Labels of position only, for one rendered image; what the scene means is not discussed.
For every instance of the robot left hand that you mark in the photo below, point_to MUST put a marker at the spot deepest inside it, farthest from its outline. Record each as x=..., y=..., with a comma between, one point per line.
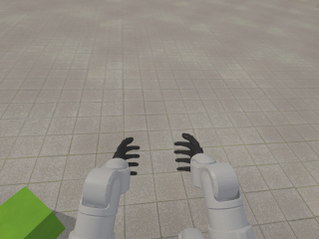
x=123, y=148

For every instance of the carton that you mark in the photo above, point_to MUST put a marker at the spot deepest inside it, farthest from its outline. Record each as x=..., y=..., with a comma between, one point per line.
x=25, y=216

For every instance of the robot right thigh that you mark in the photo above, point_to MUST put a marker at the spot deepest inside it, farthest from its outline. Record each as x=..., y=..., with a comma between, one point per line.
x=190, y=233

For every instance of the robot left forearm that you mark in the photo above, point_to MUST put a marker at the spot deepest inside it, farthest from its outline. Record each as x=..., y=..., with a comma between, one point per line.
x=100, y=200

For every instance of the robot right forearm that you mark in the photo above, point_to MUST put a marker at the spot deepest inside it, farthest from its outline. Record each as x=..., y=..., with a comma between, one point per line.
x=222, y=198

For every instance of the robot right hand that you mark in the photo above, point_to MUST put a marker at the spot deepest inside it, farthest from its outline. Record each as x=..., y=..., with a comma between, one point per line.
x=194, y=148

